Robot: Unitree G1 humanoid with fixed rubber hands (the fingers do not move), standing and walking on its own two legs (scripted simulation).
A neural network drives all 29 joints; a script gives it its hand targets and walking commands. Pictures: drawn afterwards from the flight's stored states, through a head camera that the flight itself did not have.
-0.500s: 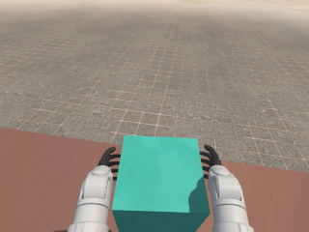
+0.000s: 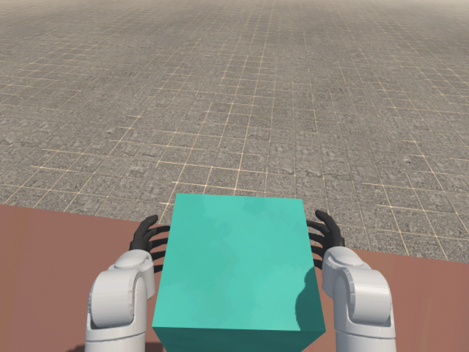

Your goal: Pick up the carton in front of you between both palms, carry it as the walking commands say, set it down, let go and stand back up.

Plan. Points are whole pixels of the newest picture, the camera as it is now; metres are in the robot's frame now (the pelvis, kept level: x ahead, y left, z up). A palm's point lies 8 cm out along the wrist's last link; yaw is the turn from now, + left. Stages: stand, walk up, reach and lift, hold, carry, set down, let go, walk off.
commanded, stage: carry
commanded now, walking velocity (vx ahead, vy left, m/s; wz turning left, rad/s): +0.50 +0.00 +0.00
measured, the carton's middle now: (234, 284) +0.27 +0.02 +0.00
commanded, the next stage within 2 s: none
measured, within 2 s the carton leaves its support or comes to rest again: neither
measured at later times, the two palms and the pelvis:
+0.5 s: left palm (200, 153) +0.55 +0.11 +0.08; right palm (325, 150) +0.57 -0.19 +0.08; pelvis +0.29 -0.06 +0.01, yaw +3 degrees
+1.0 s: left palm (212, 73) +0.97 +0.12 +0.10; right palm (301, 76) +0.95 -0.18 +0.11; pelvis +0.60 -0.01 +0.00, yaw -1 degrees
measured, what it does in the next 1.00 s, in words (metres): walks ahead: right foot, then left foot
